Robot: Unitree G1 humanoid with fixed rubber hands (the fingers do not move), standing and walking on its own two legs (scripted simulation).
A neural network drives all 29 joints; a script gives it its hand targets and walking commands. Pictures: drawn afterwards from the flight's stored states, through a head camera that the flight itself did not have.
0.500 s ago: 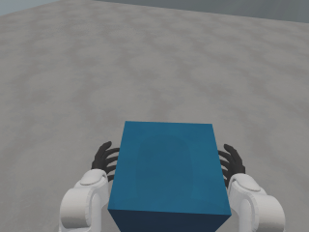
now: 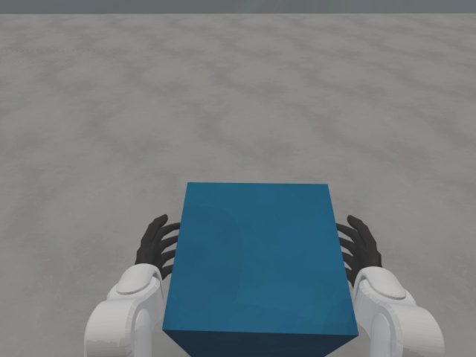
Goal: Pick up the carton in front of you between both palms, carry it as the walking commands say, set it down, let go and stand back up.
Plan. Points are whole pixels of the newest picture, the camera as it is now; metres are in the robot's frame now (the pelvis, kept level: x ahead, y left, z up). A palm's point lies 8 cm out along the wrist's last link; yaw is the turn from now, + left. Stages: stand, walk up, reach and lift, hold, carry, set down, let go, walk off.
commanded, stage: carry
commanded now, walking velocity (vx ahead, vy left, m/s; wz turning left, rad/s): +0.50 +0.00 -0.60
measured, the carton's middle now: (255, 278) +0.25 +0.00 +0.04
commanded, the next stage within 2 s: none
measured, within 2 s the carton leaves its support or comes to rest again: neither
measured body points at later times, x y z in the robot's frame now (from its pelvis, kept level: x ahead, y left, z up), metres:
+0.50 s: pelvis +0.31 -0.01 +0.00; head +0.30 -0.01 +0.45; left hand +0.57 +0.12 +0.09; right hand +0.55 -0.18 +0.09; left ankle +0.16 +0.13 -0.73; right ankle +0.39 -0.13 -0.74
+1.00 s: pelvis +0.64 +0.03 -0.01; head +0.65 +0.03 +0.44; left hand +0.87 +0.21 +0.07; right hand +0.92 -0.09 +0.07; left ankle +0.71 +0.11 -0.73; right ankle +0.44 -0.12 -0.64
